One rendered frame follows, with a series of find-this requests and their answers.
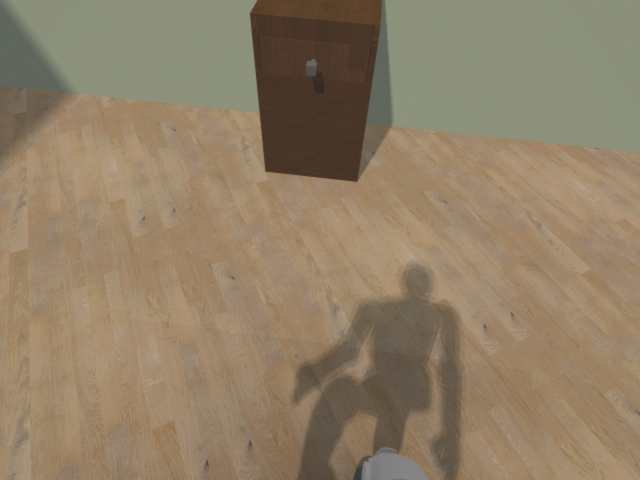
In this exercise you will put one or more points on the right robot thigh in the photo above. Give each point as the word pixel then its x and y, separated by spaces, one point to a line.
pixel 390 466

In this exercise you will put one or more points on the handle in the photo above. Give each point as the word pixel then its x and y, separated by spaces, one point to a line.
pixel 311 68

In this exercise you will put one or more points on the drawer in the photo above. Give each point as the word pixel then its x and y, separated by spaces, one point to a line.
pixel 335 61

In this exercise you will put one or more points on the cabinet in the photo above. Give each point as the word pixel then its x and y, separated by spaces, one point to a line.
pixel 314 127

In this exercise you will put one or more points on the right robot shin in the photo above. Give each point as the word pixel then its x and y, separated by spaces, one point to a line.
pixel 386 450

